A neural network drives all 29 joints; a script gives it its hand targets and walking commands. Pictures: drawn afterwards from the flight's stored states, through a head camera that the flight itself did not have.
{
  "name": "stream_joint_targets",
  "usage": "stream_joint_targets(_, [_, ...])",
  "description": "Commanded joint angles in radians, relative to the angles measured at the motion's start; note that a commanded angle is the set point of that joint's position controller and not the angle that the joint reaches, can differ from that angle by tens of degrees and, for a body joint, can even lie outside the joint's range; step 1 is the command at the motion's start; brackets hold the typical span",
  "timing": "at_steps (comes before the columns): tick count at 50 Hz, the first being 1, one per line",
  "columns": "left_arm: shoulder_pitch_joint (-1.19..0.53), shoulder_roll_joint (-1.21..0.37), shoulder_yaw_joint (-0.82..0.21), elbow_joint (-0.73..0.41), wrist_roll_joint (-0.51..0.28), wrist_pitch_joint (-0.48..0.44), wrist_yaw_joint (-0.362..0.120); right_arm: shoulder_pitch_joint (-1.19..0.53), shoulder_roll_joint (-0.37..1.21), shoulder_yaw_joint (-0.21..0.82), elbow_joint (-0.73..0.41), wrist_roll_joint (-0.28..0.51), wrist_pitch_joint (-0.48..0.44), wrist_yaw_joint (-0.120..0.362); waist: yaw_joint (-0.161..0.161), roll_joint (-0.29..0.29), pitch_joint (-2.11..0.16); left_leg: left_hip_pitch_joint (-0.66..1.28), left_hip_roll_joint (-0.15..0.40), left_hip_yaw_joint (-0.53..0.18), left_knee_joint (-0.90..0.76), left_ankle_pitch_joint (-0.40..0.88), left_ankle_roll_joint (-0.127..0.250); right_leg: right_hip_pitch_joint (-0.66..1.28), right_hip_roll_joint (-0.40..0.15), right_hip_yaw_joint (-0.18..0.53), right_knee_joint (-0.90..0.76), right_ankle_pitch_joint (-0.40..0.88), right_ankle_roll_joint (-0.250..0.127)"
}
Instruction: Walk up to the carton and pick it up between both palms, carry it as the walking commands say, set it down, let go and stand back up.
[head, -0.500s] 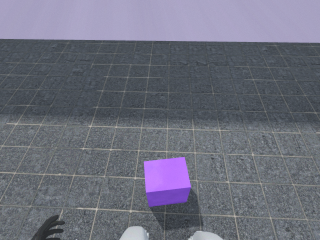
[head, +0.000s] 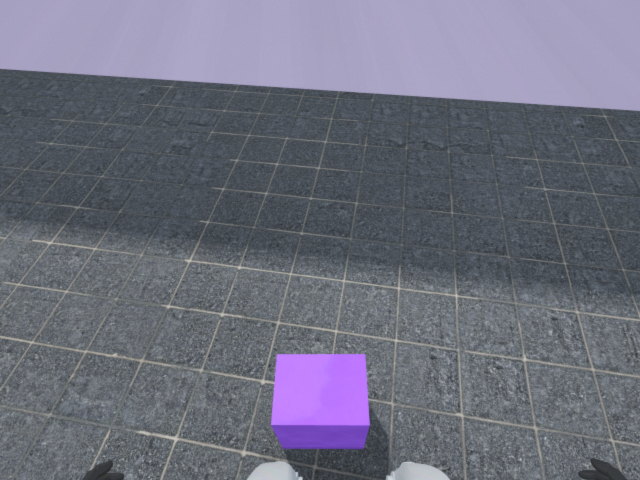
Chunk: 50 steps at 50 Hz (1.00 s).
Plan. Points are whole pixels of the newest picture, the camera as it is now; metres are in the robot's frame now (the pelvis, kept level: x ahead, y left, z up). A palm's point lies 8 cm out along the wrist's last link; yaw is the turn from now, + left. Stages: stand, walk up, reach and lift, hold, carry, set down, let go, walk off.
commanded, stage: walk up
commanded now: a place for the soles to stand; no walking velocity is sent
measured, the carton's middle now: (322, 403) +0.38 +0.05 -0.60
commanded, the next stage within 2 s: none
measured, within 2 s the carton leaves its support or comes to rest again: neither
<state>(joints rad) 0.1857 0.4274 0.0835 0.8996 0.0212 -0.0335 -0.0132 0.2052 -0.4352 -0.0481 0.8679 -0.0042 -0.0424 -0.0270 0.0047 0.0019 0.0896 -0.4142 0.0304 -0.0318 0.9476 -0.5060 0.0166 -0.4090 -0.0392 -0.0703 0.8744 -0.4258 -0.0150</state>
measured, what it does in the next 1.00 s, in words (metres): stands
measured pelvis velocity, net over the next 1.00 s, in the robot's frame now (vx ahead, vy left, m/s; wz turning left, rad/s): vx -0.01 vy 0.01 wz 0.14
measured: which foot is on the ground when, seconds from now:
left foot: down 0.00-1.00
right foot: down 0.00-1.00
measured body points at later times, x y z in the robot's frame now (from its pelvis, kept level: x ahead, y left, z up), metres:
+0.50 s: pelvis +0.01 +0.00 +0.00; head +0.04 +0.00 +0.45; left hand +0.11 +0.34 -0.09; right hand +0.16 -0.31 -0.11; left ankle +0.01 +0.12 -0.70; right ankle +0.03 -0.11 -0.70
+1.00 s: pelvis -0.01 +0.01 +0.03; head +0.01 +0.02 +0.48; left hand +0.04 +0.35 -0.09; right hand +0.15 -0.29 -0.08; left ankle +0.01 +0.12 -0.70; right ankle +0.03 -0.11 -0.70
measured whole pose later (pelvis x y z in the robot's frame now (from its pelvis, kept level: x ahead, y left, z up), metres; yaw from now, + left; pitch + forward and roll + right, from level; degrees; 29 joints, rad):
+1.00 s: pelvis -0.01 +0.01 +0.03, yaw +8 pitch -2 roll -1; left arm 0.06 0.41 0.04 1.11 0.01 -0.02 -0.01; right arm 0.08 -0.40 -0.01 1.06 -0.02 -0.02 0.01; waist 0.02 0.01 0.07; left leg -0.32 -0.02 -0.05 0.64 -0.28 0.02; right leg -0.26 -0.09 -0.18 0.60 -0.29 0.01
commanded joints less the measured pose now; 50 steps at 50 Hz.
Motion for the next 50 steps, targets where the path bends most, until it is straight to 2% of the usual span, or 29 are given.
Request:
stream_joint_targets(1, [-0.054,0.259,0.045,-0.063,-0.015,-0.022,0.02,0.078,-0.201,-0.054,-0.008,0.001,-0.017,-0.004,-0.035,-0.1,-0.105,0.035,0.009,0.02,-0.181,0.298,0.038,0.087,-0.272,0.254,-0.233,0.481,-0.137])
stream_joint_targets(2, [-0.048,0.234,0.037,-0.062,-0.017,-0.019,0.021,0.064,-0.211,-0.058,-0.007,-0.005,-0.021,-0.007,-0.025,-0.083,-0.14,0.095,0.022,-0.038,-0.189,0.49,0.058,0.063,-0.229,0.196,-0.172,0.509,-0.1])
stream_joint_targets(3, [-0.057,0.22,0.033,-0.067,-0.019,-0.018,0.023,0.046,-0.226,-0.058,-0.013,-0.009,-0.024,-0.006,-0.016,-0.057,-0.155,0.133,0.048,-0.114,-0.196,0.588,0.096,0.031,-0.177,0.147,-0.125,0.469,-0.075])
stream_joint_targets(4, [-0.065,0.211,0.03,-0.067,-0.02,-0.016,0.024,0.01,-0.24,-0.055,-0.023,-0.004,-0.026,-0.002,0.006,-0.027,-0.167,0.114,0.085,-0.184,-0.191,0.629,0.135,0.034,-0.12,0.095,-0.105,0.388,-0.048])
stream_joint_targets(5, [-0.066,0.191,0.026,-0.054,-0.02,-0.017,0.028,-0.033,-0.225,-0.047,-0.024,0.002,-0.023,0.003,0.026,-0.032,-0.179,0.042,0.078,-0.189,-0.179,0.599,0.144,0.11,-0.098,0.095,-0.149,0.325,-0.047])
stream_joint_targets(6, [-0.046,0.201,0.029,-0.035,-0.014,-0.021,0.031,-0.062,-0.202,-0.038,-0.027,0.011,-0.016,0.003,0.042,-0.088,-0.188,-0.016,0.043,-0.13,-0.119,0.573,0.11,0.18,-0.138,0.139,-0.219,0.33,-0.072])
stream_joint_targets(7, [-0.038,0.238,0.041,-0.023,-0.008,-0.025,0.032,-0.061,-0.183,-0.03,-0.022,0.017,-0.008,0.002,0.043,-0.17,-0.185,-0.037,-0.006,-0.029,-0.035,0.511,0.064,0.21,-0.217,0.209,-0.281,0.417,-0.12])
stream_joint_targets(8, [-0.052,0.261,0.045,-0.027,-0.011,-0.026,0.034,-0.046,-0.185,-0.029,-0.017,0.017,0.0,-0.002,0.028,-0.188,-0.175,-0.055,-0.01,0.022,-0.012,0.387,0.036,0.22,-0.291,0.255,-0.287,0.533,-0.182])
stream_joint_targets(9, [-0.068,0.27,0.042,-0.032,-0.014,-0.023,0.034,-0.043,-0.201,-0.029,-0.012,0.013,0.002,-0.005,0.019,-0.187,-0.157,-0.067,-0.004,0.031,-0.02,0.26,0.03,0.221,-0.324,0.268,-0.273,0.604,-0.208])
stream_joint_targets(10, [-0.077,0.261,0.039,-0.033,-0.015,-0.022,0.035,-0.046,-0.201,-0.028,-0.006,0.008,0.002,-0.004,0.016,-0.186,-0.143,-0.08,-0.006,0.03,-0.038,0.144,0.035,0.221,-0.335,0.262,-0.272,0.648,-0.208])
stream_joint_targets(11, [-0.089,0.257,0.033,-0.033,-0.014,-0.023,0.035,-0.047,-0.192,-0.028,-0.002,0.004,0.001,-0.001,0.007,-0.174,-0.124,-0.064,-0.005,0.027,-0.062,0.088,0.039,0.188,-0.336,0.25,-0.279,0.653,-0.196])
stream_joint_targets(12, [-0.106,0.255,0.028,-0.033,-0.012,-0.022,0.035,-0.036,-0.187,-0.028,0.009,0.002,-0.001,0.002,-0.006,-0.168,-0.114,-0.025,0.002,0.027,-0.128,0.151,0.048,0.159,-0.305,0.199,-0.267,0.618,-0.161])
stream_joint_targets(13, [-0.135,0.254,0.027,-0.034,-0.012,-0.019,0.034,-0.013,-0.19,-0.029,0.025,0.003,-0.005,0.007,-0.021,-0.156,-0.114,0.053,0.017,0.017,-0.202,0.378,0.053,0.112,-0.259,0.13,-0.227,0.559,-0.122])
stream_joint_targets(15, [-0.158,0.206,0.014,-0.047,-0.021,-0.017,0.035,0.01,-0.225,-0.039,0.045,-0.004,-0.014,0.009,-0.024,-0.037,-0.16,0.168,0.068,-0.11,-0.223,0.693,0.111,0.038,-0.148,0.041,-0.101,0.456,-0.051])
stream_joint_targets(17, [-0.161,0.174,0.006,-0.031,-0.029,-0.015,0.037,-0.043,-0.237,-0.034,0.046,0.003,-0.015,0.004,0.003,0.033,-0.2,0.124,0.135,-0.265,-0.266,0.7,0.195,0.083,-0.061,0.045,-0.046,0.311,-0.017])
stream_joint_targets(18, [-0.138,0.18,0.008,-0.01,-0.027,-0.015,0.037,-0.081,-0.232,-0.028,0.041,0.003,-0.013,0.001,0.023,0.013,-0.207,0.077,0.134,-0.263,-0.262,0.656,0.188,0.143,-0.067,0.05,-0.107,0.283,-0.018])
stream_joint_targets(19, [-0.13,0.187,0.012,0.001,-0.022,-0.017,0.035,-0.111,-0.223,-0.024,0.033,0.004,-0.008,0.001,0.03,-0.013,-0.194,0.011,0.095,-0.203,-0.241,0.608,0.148,0.203,-0.092,0.067,-0.175,0.291,-0.036])
stream_joint_targets(21, [-0.123,0.238,0.026,0.025,-0.011,-0.02,0.033,-0.122,-0.188,-0.013,0.04,0.008,0.002,0.002,0.025,-0.095,-0.167,-0.03,0.02,-0.057,-0.152,0.49,0.067,0.221,-0.221,0.168,-0.28,0.301,-0.109])
stream_joint_targets(23, [-0.134,0.245,0.019,0.036,-0.013,-0.016,0.038,-0.107,-0.193,-0.019,0.07,0.002,0.006,0.001,0.013,-0.066,-0.146,-0.002,0.018,-0.011,-0.142,0.423,0.047,0.182,-0.28,0.184,-0.298,0.326,-0.145])
stream_joint_targets(26, [-0.193,0.221,0.005,0.035,-0.013,-0.012,0.037,-0.091,-0.203,-0.023,0.09,-0.004,0.001,0.009,-0.015,-0.021,-0.132,0.074,0.028,-0.063,-0.243,0.488,0.077,0.118,-0.205,0.083,-0.255,0.271,-0.084])
stream_joint_targets(29, [-0.209,0.168,-0.008,0.048,-0.026,0.001,0.029,-0.115,-0.239,-0.025,0.095,-0.011,-0.005,0.008,0.001,0.12,-0.125,0.043,0.122,-0.301,-0.407,0.415,0.168,0.099,-0.057,0.027,-0.132,0.079,-0.012])
stream_joint_targets(31, [-0.184,0.152,-0.007,0.072,-0.025,0.006,0.024,-0.158,-0.252,-0.021,0.094,-0.016,-0.003,0.008,0.017,0.135,-0.107,-0.019,0.158,-0.367,-0.47,0.322,0.196,0.147,-0.023,0.022,-0.151,-0.031,-0.002])
stream_joint_targets(33, [-0.153,0.153,-0.007,0.099,-0.019,0.002,0.019,-0.184,-0.222,-0.01,0.096,-0.017,0.001,0.006,0.034,0.126,-0.1,-0.072,0.117,-0.291,-0.464,0.279,0.145,0.221,-0.048,0.038,-0.234,0.006,-0.02])
stream_joint_targets(36, [-0.164,0.198,-0.001,0.122,-0.011,-0.003,0.018,-0.183,-0.199,-0.003,0.107,-0.01,0.007,0.011,0.019,0.031,-0.091,-0.04,0.046,-0.176,-0.393,0.288,0.072,0.198,-0.139,0.104,-0.363,0.017,-0.059])
stream_joint_targets(39, [-0.196,0.201,-0.006,0.131,-0.01,-0.003,0.02,-0.155,-0.196,-0.01,0.131,-0.011,0.012,0.018,0.002,0.006,-0.082,0.023,0.026,-0.136,-0.388,0.288,0.065,0.157,-0.171,0.097,-0.407,-0.016,-0.063])
stream_joint_targets(42, [-0.211,0.191,-0.012,0.139,-0.009,-0.002,0.017,-0.156,-0.196,-0.014,0.137,-0.009,0.011,0.024,-0.006,0.013,-0.096,0.06,0.039,-0.159,-0.438,0.259,0.073,0.157,-0.139,0.058,-0.421,-0.03,-0.04])
stream_joint_targets(44, [-0.211,0.178,-0.015,0.139,-0.01,0.0,0.014,-0.162,-0.199,-0.013,0.142,-0.012,0.011,0.026,0.0,0.041,-0.099,0.049,0.047,-0.191,-0.481,0.221,0.078,0.175,-0.123,0.053,-0.414,-0.045,-0.033])
stream_joint_targets(46, [-0.208,0.173,-0.014,0.15,-0.009,0.001,0.012,-0.176,-0.194,-0.011,0.139,-0.012,0.013,0.028,0.003,0.028,-0.085,0.025,0.051,-0.203,-0.513,0.183,0.075,0.195,-0.106,0.042,-0.421,-0.051,-0.027])
stream_joint_targets(50, [-0.193,0.174,-0.012,0.155,-0.009,0.0,0.009,-0.172,-0.188,-0.008,0.144,-0.012,0.012,0.029,0.01,0.037,-0.105,0.038,0.044,-0.182,-0.518,0.253,0.064,0.233,-0.121,0.047,-0.439,0.001,-0.028])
